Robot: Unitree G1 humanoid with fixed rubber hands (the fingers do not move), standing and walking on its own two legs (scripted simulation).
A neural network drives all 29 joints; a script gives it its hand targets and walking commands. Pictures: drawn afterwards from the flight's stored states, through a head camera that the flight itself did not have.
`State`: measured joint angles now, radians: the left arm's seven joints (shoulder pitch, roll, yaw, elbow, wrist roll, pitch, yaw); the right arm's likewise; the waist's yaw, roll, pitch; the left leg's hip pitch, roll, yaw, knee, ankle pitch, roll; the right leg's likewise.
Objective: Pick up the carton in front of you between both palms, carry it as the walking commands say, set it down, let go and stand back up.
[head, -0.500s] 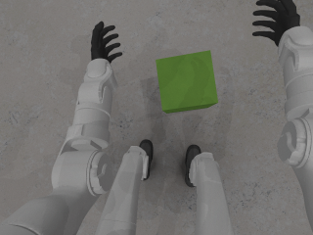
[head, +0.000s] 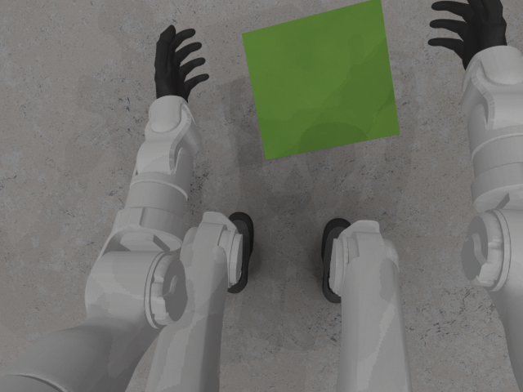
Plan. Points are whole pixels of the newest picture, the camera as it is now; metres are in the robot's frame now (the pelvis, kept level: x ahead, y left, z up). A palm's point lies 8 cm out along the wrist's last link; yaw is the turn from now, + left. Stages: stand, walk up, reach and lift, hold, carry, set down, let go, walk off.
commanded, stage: reach and lift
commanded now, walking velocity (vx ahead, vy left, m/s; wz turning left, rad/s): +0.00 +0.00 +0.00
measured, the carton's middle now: (316, 96) +0.50 -0.07 -0.38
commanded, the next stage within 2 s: none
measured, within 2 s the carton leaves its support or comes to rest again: leaves its support in 1.20 s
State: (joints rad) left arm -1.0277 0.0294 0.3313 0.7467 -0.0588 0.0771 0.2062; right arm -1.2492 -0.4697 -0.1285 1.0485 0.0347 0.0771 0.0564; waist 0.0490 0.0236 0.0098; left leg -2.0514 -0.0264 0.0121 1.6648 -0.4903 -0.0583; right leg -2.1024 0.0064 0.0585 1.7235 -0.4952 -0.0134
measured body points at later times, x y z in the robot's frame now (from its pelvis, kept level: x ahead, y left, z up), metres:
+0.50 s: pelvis -0.03 +0.00 -0.13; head +0.34 -0.06 +0.11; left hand +0.51 +0.14 -0.31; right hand +0.53 -0.23 -0.33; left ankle +0.10 +0.13 -0.47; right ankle +0.08 -0.11 -0.47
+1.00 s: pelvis -0.03 +0.00 -0.13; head +0.33 -0.06 +0.12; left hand +0.51 +0.10 -0.30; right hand +0.53 -0.21 -0.31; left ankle +0.10 +0.13 -0.47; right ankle +0.08 -0.11 -0.47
